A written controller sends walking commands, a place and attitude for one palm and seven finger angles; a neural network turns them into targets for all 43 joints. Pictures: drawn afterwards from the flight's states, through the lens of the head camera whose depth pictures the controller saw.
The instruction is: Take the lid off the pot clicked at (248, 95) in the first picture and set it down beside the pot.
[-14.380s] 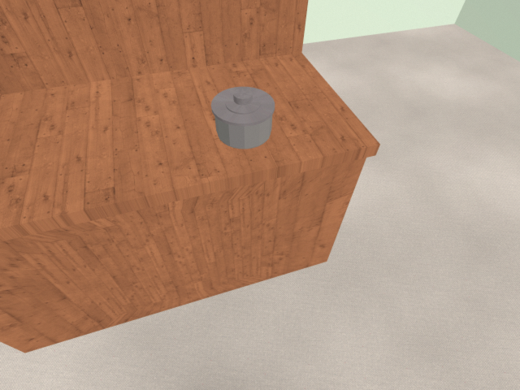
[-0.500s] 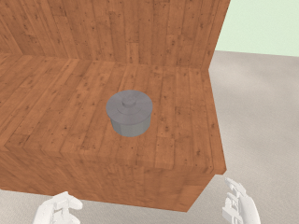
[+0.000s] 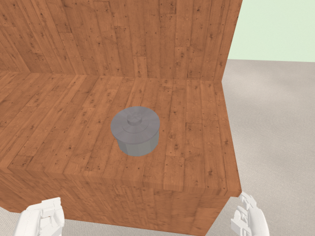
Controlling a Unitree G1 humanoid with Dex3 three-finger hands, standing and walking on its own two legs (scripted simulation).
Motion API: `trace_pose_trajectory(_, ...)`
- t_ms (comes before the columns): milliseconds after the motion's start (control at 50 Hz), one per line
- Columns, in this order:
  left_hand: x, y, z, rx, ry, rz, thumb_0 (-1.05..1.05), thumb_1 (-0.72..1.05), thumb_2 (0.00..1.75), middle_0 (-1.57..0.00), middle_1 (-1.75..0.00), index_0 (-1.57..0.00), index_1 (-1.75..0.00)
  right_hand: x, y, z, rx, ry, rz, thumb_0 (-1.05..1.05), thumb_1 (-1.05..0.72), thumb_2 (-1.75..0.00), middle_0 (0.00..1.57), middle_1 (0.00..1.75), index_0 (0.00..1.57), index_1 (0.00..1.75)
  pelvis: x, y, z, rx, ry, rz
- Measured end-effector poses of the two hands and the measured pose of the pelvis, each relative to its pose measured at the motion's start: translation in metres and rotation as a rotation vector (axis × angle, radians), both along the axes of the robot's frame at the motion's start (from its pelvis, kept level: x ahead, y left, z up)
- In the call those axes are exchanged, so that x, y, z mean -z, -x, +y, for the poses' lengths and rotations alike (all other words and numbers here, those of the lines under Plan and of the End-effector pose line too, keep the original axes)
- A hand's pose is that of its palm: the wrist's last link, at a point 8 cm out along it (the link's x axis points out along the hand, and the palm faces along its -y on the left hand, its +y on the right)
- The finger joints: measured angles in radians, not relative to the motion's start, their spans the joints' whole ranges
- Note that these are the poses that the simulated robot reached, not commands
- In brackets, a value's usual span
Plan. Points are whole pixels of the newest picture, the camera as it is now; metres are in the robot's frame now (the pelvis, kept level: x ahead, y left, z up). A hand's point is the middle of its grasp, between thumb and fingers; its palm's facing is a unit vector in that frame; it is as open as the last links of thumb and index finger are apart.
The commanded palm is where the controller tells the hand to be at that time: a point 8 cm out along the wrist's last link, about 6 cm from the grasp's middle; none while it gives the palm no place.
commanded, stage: raise the hand higher, near the body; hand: left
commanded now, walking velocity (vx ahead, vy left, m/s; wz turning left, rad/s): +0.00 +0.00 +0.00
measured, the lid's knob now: (134, 118) +0.44 +0.13 +0.04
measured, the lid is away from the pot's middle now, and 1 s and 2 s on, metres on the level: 0.00 0.00 0.00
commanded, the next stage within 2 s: reach forward and open the fingers in 0.46 s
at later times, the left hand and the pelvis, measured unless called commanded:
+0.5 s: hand (49, 196) +0.17 +0.24 +0.09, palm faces +0.29 -0.86 -0.42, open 3.1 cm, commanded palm +0.12 +0.28 +0.12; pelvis +0.00 +0.01 +0.00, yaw +0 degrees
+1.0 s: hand (44, 192) +0.18 +0.27 +0.08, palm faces -0.29 -0.10 -0.95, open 3.6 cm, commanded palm +0.18 +0.27 +0.15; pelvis -0.01 +0.01 +0.00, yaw -1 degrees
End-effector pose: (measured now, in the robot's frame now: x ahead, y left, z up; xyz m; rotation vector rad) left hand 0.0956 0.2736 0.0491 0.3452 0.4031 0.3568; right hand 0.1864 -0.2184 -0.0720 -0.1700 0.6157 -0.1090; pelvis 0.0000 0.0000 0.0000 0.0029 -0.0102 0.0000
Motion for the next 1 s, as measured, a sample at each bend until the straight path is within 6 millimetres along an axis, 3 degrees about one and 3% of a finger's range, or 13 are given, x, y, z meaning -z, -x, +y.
trace_pose_trajectory(80,-0.003,-0.004,0.002,0.004,0.004,-0.012,0.02,0.9,0.9,-1.29,-1.5,-1.3,-1.49,-0.004,-0.006,0.003,-0.007,0.007,-0.007,0.01,-0.9,-0.9,0.2,0.3,0.2,0.31,-0.001,-0.001,0.002,-0.002,0.001,-0.004)
trace_pose_trajectory(200,-0.027,-0.016,0.002,0.049,-0.035,-0.098,0.02,0.9,0.9,-1.29,-1.5,-1.3,-1.49,-0.003,-0.003,0.006,-0.005,0.008,0.005,0.01,-0.9,-0.9,0.2,0.3,0.19,0.3,-0.002,-0.005,0.006,0.001,0.0,-0.009)
trace_pose_trajectory(580,-0.079,-0.039,0.007,0.103,-0.125,-0.301,0.02,0.89,0.9,-1.3,-1.5,-1.3,-1.5,-0.004,0.001,0.009,-0.013,0.004,0.012,0.01,-0.9,-0.9,0.2,0.3,0.14,0.27,-0.004,0.0,0.011,0.008,0.003,-0.025)
trace_pose_trajectory(700,-0.093,-0.055,-0.003,0.286,-0.685,-0.109,0.02,0.86,0.9,-1.27,-1.47,-1.28,-1.47,0.003,-0.001,0.007,-0.069,0.005,0.086,0.01,-0.9,-0.9,0.2,0.3,0.16,0.28,-0.001,0.007,0.01,0.029,-0.002,0.027)
trace_pose_trajectory(800,-0.093,-0.062,-0.003,0.427,-0.985,0.087,0.01,0.76,0.93,-1.24,-1.35,-1.24,-1.35,0.013,-0.001,0.007,-0.078,-0.03,0.153,0.01,-0.9,-0.9,0.2,0.3,0.18,0.29,0.0,0.011,0.01,0.044,-0.003,0.044)
trace_pose_trajectory(880,-0.098,-0.068,0.002,0.483,-1.078,0.173,0.01,0.65,0.98,-1.2,-1.23,-1.2,-1.22,0.018,-0.001,0.01,-0.074,-0.062,0.165,0.01,-0.91,-0.9,0.2,0.3,0.19,0.3,-0.002,0.011,0.009,0.029,0.0,0.04)
trace_pose_trajectory(1000,-0.085,-0.079,0.001,0.602,-1.003,0.284,0.01,0.48,1.08,-1.14,-1.02,-1.14,-1.02,0.019,0.003,0.011,-0.067,-0.069,0.16,0.01,-0.91,-0.9,0.2,0.3,0.2,0.3,-0.004,0.015,0.01,0.009,0.003,0.026)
